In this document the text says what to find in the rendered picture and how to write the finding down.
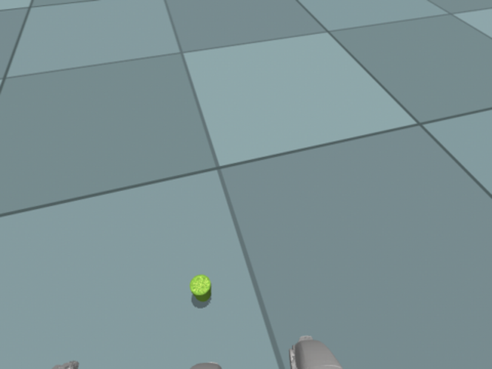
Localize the cup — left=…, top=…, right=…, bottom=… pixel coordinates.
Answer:
left=190, top=274, right=211, bottom=302

